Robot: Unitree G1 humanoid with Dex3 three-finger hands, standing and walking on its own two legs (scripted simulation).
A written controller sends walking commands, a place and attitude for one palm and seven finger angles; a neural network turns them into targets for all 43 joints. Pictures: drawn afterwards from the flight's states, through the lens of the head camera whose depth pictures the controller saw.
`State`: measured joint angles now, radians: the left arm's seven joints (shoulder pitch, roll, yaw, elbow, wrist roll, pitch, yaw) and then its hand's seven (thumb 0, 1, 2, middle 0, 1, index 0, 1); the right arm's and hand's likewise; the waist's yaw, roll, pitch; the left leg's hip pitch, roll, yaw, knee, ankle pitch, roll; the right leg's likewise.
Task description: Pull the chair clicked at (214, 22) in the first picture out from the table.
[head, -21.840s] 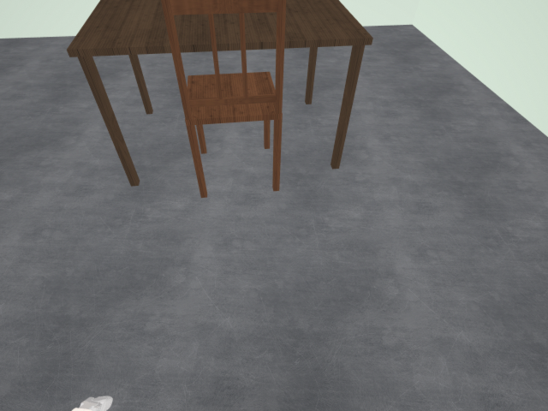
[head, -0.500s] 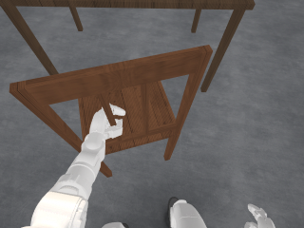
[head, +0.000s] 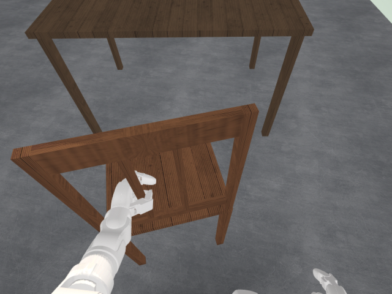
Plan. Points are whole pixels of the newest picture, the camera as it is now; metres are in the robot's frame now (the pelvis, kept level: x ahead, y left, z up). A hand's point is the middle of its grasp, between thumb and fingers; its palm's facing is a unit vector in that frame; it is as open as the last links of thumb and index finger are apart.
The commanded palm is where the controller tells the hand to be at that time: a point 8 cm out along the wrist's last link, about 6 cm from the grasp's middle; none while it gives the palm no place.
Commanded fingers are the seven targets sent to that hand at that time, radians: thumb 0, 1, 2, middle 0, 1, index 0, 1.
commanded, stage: stop walking, hand still on the chair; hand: left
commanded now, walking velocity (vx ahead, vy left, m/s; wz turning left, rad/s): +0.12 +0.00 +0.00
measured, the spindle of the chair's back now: (139, 192) +0.34 +0.15 -0.06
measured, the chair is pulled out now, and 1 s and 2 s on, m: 0.60 0.63 0.63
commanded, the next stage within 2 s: open the thumb and straighten the fingers in 0.56 s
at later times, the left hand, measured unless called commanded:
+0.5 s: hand (144, 216) +0.28 +0.13 -0.06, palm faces -0.06 -0.98 -0.17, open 5.2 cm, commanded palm +0.27 +0.18 -0.05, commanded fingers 0.00 0.90 0.90 -0.50 -1.45 -0.50 -1.45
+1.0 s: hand (142, 211) +0.30 +0.14 -0.07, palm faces -0.06 -0.99 -0.16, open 10.7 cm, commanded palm +0.28 +0.19 -0.05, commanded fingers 0.00 -0.55 0.20 -0.30 -0.87 -0.30 -0.87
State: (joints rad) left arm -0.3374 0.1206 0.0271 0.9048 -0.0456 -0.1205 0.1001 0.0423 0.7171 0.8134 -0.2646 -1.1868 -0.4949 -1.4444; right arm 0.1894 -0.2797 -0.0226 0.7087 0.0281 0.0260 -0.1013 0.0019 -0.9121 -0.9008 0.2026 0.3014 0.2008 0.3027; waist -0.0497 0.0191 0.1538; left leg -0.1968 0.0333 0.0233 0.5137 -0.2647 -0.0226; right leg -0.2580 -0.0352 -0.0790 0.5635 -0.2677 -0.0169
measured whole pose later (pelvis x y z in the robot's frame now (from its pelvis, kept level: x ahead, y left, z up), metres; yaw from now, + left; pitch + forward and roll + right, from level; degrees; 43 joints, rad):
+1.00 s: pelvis +0.01 +0.01 -0.01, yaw -1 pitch +7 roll +1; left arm -0.08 0.16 -0.02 0.57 -0.06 -0.06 0.03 0.01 -0.12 0.41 -0.42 -1.31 -0.46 -1.35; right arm 0.23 -0.28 -0.02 0.64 0.04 -0.03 -0.02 0.01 -0.90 -0.90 0.20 0.30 0.20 0.30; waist -0.06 0.02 -0.02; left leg -0.43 0.03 0.04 0.66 -0.35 -0.01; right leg -0.48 -0.05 -0.06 0.68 -0.31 0.00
